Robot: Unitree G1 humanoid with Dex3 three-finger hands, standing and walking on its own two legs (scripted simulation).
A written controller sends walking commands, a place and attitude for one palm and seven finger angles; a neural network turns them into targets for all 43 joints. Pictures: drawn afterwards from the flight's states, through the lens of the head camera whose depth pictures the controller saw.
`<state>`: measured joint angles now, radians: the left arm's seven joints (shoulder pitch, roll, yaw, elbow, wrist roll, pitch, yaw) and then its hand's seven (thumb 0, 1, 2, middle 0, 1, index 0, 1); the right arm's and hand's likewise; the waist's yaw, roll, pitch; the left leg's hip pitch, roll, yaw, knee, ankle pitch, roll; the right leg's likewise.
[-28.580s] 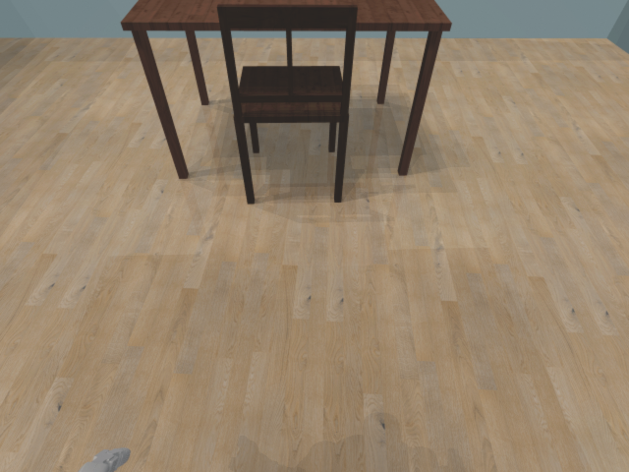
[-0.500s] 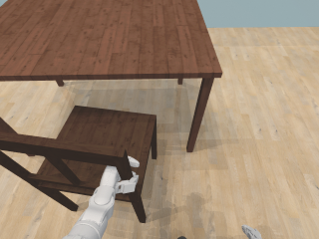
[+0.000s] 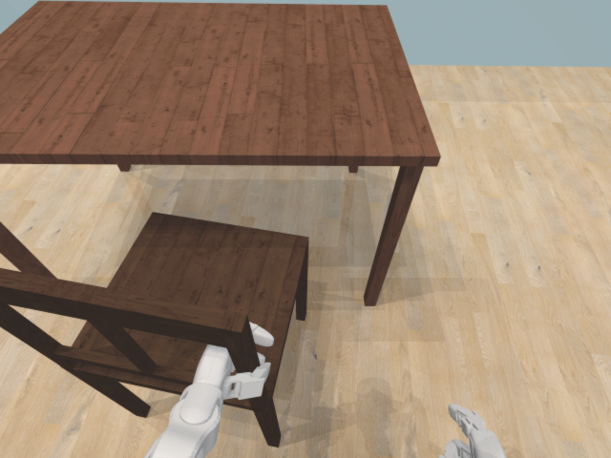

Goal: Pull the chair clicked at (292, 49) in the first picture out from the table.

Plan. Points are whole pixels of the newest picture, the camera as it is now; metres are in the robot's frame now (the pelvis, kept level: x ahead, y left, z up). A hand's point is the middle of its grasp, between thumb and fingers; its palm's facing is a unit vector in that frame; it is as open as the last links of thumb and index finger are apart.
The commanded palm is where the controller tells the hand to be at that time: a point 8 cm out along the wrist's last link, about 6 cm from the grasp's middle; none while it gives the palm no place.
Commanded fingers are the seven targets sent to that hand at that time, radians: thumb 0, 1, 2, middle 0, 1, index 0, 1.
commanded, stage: open the thumb and straighten the fingers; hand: left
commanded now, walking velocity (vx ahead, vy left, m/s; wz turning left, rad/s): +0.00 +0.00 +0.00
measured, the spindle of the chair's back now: (126, 344) +0.30 +0.30 -0.11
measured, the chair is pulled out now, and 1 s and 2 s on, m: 0.22 0.23 0.23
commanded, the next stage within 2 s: draw the fingers out of the gap in 0.84 s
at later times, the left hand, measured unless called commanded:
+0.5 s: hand (247, 371) +0.25 +0.09 -0.07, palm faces -0.16 -0.98 -0.12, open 12.3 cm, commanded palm +0.24 +0.15 -0.05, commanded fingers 0.00 -0.55 0.20 -0.22 -0.65 -0.22 -0.65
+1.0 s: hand (242, 375) +0.24 +0.10 -0.07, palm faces -0.13 -0.99 -0.11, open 17.4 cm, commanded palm +0.22 +0.16 -0.06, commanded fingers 0.00 -0.55 0.20 0.00 0.00 0.00 0.00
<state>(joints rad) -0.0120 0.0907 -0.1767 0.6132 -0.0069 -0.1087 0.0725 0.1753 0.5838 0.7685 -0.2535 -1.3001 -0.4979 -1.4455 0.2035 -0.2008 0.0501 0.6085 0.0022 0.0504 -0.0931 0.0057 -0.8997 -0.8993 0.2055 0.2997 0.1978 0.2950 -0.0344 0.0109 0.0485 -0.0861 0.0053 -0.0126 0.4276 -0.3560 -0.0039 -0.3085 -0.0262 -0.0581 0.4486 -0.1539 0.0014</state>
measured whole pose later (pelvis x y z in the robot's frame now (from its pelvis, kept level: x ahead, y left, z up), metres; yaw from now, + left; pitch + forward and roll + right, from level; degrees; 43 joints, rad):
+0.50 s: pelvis -0.03 +0.00 -0.03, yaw +0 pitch +9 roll +1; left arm -0.02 0.13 -0.10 0.43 -0.05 0.05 -0.02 0.02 -0.30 0.33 -0.40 -1.22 -0.42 -1.22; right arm 0.25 -0.25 0.03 0.55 0.04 -0.04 -0.01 0.01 -0.90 -0.90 0.20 0.30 0.20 0.29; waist -0.06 0.04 -0.10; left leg -0.46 -0.03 0.00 0.78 -0.48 0.00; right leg -0.67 -0.06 -0.04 0.77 -0.25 0.00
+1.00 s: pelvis -0.02 -0.02 -0.04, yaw +2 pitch +11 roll +1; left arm 0.08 0.17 -0.06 0.26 -0.06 0.13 -0.07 -0.01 -0.53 0.21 -0.01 -0.04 -0.02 -0.04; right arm 0.26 -0.27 0.03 0.52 0.04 -0.11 -0.04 0.01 -0.90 -0.90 0.20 0.30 0.20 0.29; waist -0.06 0.04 -0.12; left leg -0.52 -0.01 -0.04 0.84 -0.52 -0.02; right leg -0.73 -0.05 -0.07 0.83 -0.30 -0.02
